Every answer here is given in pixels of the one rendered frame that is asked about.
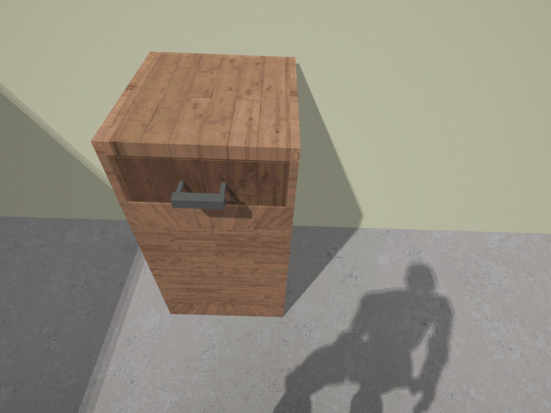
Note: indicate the drawer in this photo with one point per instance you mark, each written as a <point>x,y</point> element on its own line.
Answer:
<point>248,182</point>

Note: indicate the cabinet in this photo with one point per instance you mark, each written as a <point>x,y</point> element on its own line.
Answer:
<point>231,262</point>

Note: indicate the handle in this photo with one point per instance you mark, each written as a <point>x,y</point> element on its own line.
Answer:
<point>198,200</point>

